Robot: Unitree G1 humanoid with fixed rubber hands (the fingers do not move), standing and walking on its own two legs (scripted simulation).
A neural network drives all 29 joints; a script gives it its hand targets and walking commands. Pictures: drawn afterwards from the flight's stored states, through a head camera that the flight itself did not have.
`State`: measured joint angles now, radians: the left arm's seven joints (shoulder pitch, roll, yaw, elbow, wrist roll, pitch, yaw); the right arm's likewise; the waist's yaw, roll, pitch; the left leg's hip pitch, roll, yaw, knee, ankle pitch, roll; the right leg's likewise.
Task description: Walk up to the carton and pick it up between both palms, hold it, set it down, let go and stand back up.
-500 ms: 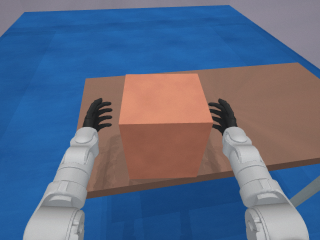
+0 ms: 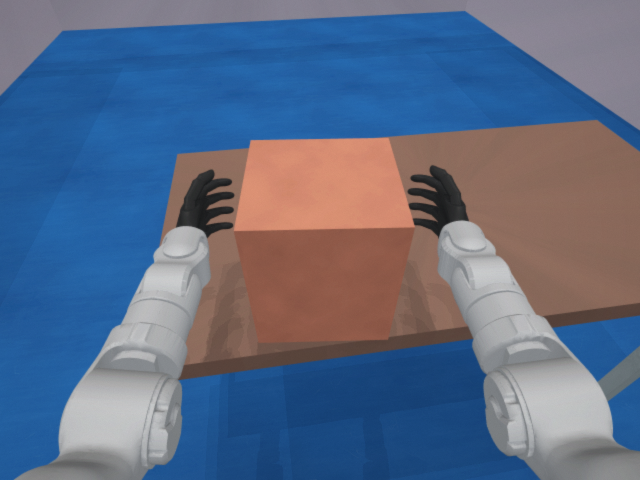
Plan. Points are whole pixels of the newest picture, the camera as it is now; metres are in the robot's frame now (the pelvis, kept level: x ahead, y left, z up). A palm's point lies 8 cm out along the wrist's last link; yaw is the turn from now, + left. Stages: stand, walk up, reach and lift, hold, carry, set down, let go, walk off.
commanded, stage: set down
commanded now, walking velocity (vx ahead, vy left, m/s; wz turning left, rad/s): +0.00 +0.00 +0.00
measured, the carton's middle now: (321, 243) +0.48 +0.01 +0.05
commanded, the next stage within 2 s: none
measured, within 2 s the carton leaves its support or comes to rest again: rests again in 1.12 s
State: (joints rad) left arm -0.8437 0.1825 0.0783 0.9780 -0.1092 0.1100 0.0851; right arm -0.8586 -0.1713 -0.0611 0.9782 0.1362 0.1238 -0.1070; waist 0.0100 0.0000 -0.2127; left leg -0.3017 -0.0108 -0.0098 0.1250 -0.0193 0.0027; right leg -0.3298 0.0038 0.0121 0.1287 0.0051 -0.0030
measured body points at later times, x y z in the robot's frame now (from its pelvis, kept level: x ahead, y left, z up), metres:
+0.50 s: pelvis +0.01 +0.01 +0.00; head +0.03 +0.01 +0.45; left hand +0.45 +0.20 +0.13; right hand +0.46 -0.15 +0.13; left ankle +0.01 +0.12 -0.75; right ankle +0.03 -0.11 -0.75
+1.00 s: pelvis +0.01 +0.01 +0.00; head +0.03 +0.01 +0.45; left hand +0.45 +0.20 +0.15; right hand +0.47 -0.15 +0.14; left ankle +0.01 +0.12 -0.75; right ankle +0.03 -0.11 -0.75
